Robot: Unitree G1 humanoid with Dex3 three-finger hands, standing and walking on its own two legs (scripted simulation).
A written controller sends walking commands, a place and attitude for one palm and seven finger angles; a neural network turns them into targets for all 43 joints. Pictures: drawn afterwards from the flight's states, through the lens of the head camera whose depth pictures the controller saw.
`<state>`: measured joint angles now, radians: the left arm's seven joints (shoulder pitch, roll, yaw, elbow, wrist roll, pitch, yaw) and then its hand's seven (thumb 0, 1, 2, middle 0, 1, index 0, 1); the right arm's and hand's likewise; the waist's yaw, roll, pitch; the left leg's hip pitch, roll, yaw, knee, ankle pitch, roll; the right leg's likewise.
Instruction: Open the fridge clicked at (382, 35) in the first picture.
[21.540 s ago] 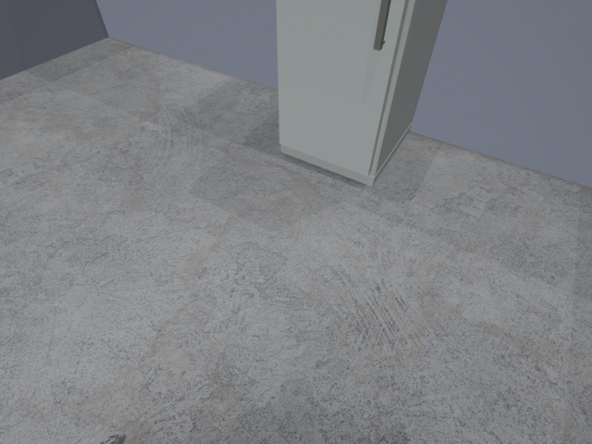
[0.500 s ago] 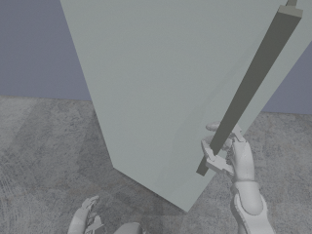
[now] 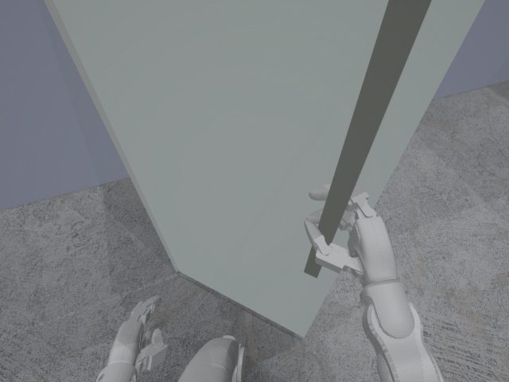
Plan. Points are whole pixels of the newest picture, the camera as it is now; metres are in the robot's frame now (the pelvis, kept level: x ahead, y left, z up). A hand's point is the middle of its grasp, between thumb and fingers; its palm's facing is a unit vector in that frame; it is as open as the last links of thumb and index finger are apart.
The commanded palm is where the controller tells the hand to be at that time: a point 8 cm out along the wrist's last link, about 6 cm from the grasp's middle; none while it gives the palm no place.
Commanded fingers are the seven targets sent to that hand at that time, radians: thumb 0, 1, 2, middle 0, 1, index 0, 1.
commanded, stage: walk backward, drawing the door open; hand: right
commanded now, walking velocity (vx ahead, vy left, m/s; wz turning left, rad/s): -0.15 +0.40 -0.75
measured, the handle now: (346, 179) +0.34 -0.06 +0.18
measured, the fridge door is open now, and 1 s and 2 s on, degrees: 48 80 76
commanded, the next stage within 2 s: stop walking and hold the door back in 0.74 s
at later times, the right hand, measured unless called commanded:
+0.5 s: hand (243, 314) +0.18 +0.05 +0.11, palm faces +0.29 +0.94 -0.19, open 7.0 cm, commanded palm +0.13 +0.01 +0.11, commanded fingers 0.00 -0.90 -0.90 0.45 1.40 0.45 1.40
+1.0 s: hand (123, 370) +0.11 +0.16 +0.11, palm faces +0.71 +0.68 -0.16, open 6.7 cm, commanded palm +0.08 +0.11 +0.10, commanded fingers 0.00 -0.90 -0.90 0.45 1.40 0.45 1.40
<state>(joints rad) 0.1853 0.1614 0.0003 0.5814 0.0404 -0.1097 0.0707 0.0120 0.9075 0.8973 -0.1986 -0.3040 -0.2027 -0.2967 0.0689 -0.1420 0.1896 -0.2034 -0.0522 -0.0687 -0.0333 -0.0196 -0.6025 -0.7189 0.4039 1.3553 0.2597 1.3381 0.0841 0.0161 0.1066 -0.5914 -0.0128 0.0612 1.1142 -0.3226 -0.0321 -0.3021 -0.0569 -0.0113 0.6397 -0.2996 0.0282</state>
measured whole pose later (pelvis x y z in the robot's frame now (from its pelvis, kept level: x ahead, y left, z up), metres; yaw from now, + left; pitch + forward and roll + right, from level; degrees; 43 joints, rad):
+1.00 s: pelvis -0.03 +0.46 +0.00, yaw -43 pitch -2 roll +0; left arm 0.17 0.18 -0.01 0.62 0.00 -0.10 0.09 0.01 0.91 0.90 -0.20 -0.30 -0.20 -0.30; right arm -0.03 -0.18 0.02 -0.08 0.01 -0.08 -0.08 -0.01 -0.59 -0.79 0.43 1.37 0.28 1.37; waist -0.01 -0.01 0.13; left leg -0.51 0.04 0.07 0.98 -0.37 -0.05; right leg -0.29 -0.07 -0.05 0.60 -0.28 0.02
